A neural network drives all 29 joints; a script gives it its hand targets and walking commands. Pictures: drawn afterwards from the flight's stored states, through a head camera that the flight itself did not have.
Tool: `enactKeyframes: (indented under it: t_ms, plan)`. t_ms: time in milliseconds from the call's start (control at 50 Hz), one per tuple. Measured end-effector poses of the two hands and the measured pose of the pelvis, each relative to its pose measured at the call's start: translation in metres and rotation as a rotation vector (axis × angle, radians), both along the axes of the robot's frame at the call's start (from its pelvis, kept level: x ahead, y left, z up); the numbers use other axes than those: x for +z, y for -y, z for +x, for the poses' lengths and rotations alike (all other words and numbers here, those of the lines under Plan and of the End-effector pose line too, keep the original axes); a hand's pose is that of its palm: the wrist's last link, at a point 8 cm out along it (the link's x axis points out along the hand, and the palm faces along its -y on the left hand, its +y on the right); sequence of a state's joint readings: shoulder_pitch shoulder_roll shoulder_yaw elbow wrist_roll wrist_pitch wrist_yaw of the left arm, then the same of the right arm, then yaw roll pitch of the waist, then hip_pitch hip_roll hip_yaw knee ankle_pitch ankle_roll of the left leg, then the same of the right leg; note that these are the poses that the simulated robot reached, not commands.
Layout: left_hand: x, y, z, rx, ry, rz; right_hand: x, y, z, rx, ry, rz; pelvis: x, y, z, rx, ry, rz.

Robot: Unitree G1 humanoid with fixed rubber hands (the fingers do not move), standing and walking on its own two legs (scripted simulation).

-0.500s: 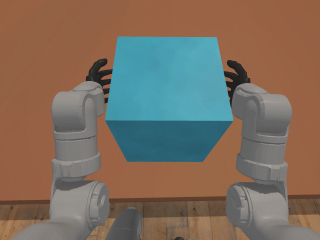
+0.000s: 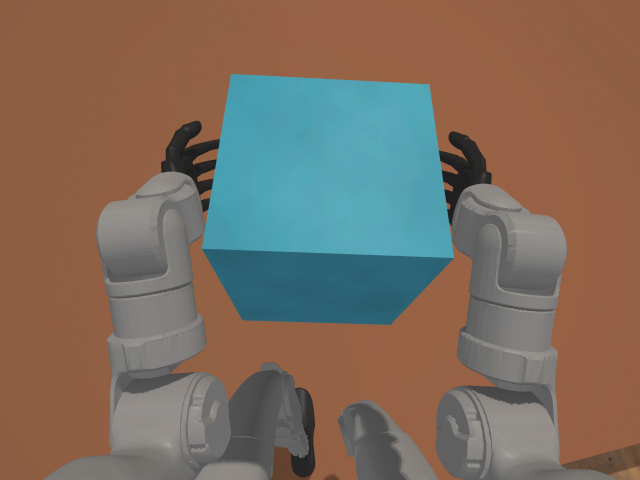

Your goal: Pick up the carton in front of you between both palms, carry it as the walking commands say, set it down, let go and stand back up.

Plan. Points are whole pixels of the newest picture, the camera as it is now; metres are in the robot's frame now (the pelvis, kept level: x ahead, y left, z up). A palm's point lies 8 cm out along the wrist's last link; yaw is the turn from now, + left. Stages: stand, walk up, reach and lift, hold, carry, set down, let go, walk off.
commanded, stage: carry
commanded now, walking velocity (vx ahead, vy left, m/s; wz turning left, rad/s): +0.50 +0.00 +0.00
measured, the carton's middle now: (323, 218) +0.40 -0.03 +0.00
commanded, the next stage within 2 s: none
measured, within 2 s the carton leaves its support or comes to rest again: neither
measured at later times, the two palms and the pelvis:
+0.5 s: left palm out of the picture +0.73 +0.28 +0.28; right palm out of the picture +0.79 -0.01 +0.29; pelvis +0.40 +0.06 +0.09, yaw +4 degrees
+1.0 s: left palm out of the picture +1.03 +0.30 +0.16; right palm out of the picture +1.02 +0.01 +0.17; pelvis +0.73 +0.16 +0.10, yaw +0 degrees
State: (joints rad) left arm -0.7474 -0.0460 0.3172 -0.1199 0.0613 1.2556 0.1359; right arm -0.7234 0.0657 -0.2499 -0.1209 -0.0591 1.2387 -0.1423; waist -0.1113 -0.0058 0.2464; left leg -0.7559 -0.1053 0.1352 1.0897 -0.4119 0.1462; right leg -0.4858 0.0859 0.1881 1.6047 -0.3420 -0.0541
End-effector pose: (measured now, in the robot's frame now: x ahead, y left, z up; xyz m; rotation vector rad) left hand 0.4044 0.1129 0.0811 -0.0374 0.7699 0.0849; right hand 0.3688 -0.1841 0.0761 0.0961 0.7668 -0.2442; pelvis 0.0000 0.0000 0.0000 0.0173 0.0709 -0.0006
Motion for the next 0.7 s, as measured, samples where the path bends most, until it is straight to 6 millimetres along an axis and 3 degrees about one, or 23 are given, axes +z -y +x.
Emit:
enactKeyframes:
  t_ms: [100,200,280,360,440,500,600,700]
  plan:
    - [0.051,-0.003,0.076,-0.036,0.022,0.010,0.048,-0.004,0.066,-0.072,0.023,0.044,0.056,-0.028,0.078,-0.025,-0.029,-0.032]
    - [0.106,-0.020,0.157,-0.038,0.104,-0.012,0.117,-0.019,0.154,-0.054,0.100,-0.004,0.089,-0.038,0.163,-0.009,-0.048,-0.065]
    - [0.147,-0.051,0.214,0.013,0.180,0.000,0.168,-0.049,0.235,0.041,0.171,-0.048,0.098,-0.038,0.238,0.013,-0.004,-0.054]
    - [0.183,-0.101,0.260,0.118,0.262,0.052,0.206,-0.100,0.320,0.205,0.255,-0.081,0.082,-0.040,0.307,0.051,0.028,-0.038]
    - [0.193,-0.146,0.294,0.176,0.191,0.042,0.216,-0.149,0.379,0.303,0.188,-0.090,0.085,-0.046,0.359,0.057,0.016,-0.042]
    - [0.201,-0.170,0.328,0.198,0.139,0.048,0.219,-0.174,0.420,0.325,0.138,-0.075,0.091,-0.057,0.398,0.069,0.002,-0.031]
    - [0.203,-0.195,0.405,0.194,0.090,0.060,0.209,-0.198,0.491,0.290,0.088,-0.020,0.093,-0.092,0.465,0.082,-0.019,-0.016]
    - [0.173,-0.208,0.490,0.140,0.054,0.025,0.175,-0.208,0.548,0.198,0.047,-0.017,0.081,-0.134,0.536,0.051,-0.027,-0.007]
